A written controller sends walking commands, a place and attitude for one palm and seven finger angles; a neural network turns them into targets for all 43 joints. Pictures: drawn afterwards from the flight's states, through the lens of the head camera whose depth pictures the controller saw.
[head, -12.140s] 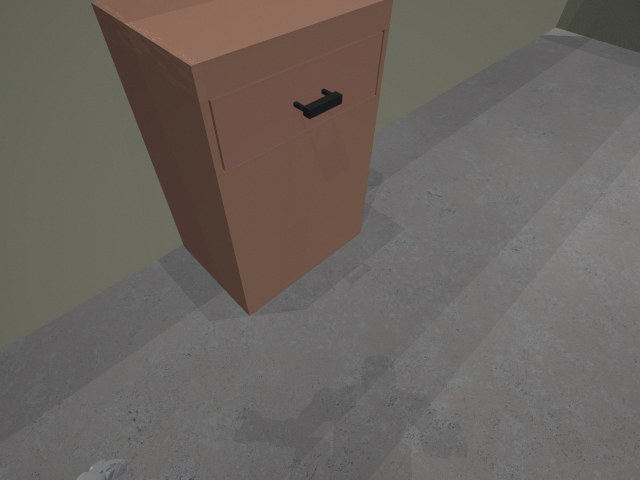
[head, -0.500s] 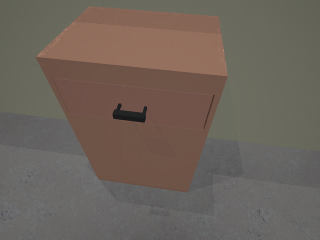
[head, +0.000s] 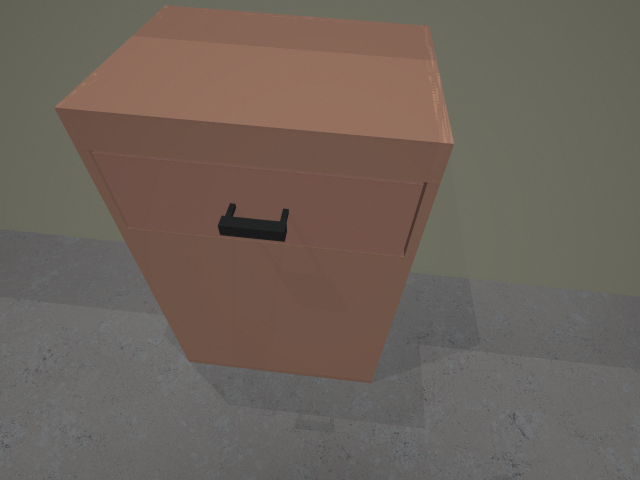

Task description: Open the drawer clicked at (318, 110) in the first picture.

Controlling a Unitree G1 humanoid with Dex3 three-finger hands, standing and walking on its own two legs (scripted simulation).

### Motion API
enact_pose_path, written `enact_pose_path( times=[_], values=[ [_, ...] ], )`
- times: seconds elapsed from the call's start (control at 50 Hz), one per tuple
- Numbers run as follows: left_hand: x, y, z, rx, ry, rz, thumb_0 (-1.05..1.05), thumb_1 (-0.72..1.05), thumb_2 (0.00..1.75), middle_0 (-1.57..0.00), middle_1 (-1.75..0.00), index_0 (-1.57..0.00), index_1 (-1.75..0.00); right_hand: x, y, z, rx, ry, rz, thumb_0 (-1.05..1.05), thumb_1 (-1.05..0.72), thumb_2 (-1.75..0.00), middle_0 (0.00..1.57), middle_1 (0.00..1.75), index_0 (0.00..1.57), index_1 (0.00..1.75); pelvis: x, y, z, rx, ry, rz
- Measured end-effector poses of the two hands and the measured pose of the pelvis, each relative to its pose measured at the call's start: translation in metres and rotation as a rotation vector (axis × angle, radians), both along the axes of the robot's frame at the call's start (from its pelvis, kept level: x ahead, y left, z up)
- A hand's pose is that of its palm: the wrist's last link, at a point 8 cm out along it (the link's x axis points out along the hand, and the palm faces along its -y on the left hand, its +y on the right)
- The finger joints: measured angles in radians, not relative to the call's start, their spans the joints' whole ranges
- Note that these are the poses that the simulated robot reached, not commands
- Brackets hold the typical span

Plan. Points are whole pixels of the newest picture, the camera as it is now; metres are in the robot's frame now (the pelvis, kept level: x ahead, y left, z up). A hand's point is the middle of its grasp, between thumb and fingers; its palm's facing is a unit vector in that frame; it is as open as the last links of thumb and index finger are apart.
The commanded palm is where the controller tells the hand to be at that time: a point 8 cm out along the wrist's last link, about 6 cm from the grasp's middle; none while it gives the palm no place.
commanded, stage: come to a stop and stand still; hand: left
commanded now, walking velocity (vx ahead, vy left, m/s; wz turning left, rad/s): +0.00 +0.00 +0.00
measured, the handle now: (255, 219) +0.53 +0.14 -0.02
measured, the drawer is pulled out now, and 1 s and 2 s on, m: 0.00 0.00 0.00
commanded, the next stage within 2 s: look again from close up in 1.08 s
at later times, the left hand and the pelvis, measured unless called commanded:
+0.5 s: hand out of the picture +0.03 +0.18 -0.15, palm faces +0.00 -0.97 -0.23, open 7.4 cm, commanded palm none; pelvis +0.03 +0.01 +0.01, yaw +0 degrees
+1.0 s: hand out of the picture +0.09 +0.15 -0.15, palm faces +0.03 -0.97 -0.24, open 7.3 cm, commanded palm none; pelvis +0.06 -0.03 +0.01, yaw +2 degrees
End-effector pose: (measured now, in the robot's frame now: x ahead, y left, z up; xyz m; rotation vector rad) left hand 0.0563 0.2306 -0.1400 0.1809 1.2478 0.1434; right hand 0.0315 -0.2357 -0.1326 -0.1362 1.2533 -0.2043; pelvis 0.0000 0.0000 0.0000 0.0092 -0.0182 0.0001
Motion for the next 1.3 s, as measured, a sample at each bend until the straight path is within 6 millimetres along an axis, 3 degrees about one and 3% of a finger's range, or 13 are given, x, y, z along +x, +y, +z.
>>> enact_pose_path(
  times=[0.16,0.34,0.54,0.88,1.06,1.3],
  values=[
    [-0.033,0.03,0.017,0.043,0.058,0.018,0.0,0.91,0.9,-0.2,-0.3,-0.2,-0.3,0.009,0.025,-0.002,0.033,-0.041,0.055,0.01,-0.93,-0.9,0.2,0.3,0.2,0.3,0.002,0.018,0.006,0.002,-0.018,-0.001],
    [-0.054,0.025,0.024,0.048,0.164,0.034,0.0,0.91,0.9,-0.19,-0.3,-0.2,-0.3,0.007,0.029,-0.008,0.066,0.026,0.069,0.01,-0.93,-0.9,0.2,0.3,0.2,0.3,0.017,0.019,0.012,0.01,-0.008,-0.006],
    [-0.025,-0.006,0.02,0.014,0.159,0.027,0.01,0.91,0.9,-0.2,-0.3,-0.2,-0.3,0.0,0.025,-0.013,0.088,0.121,0.055,0.0,-0.91,-0.9,0.2,0.3,0.2,0.3,0.035,0.004,0.013,0.011,-0.005,0.004],
    [0.025,-0.027,0.021,0.032,0.083,0.025,0.01,0.93,0.9,-0.2,-0.3,-0.2,-0.3,0.009,-0.003,-0.013,0.085,0.172,0.042,0.0,-0.91,-0.9,0.2,0.3,0.2,0.3,0.054,-0.027,0.013,0.006,0.006,0.021],
    [0.025,-0.036,0.019,0.024,0.081,0.042,0.0,0.93,0.9,-0.2,-0.3,-0.2,-0.3,0.017,-0.015,-0.01,0.072,0.168,0.054,0.0,-0.91,-0.9,0.2,0.3,0.2,0.3,0.057,-0.036,0.013,0.003,0.006,0.03],
    [0.006,-0.044,0.017,0.01,0.12,0.065,0.0,0.93,0.9,-0.2,-0.3,-0.2,-0.3,0.017,-0.019,-0.007,0.071,0.176,0.064,0.0,-0.91,-0.9,0.2,0.3,0.2,0.3,0.057,-0.043,0.015,-0.002,0.007,0.036]
  ],
)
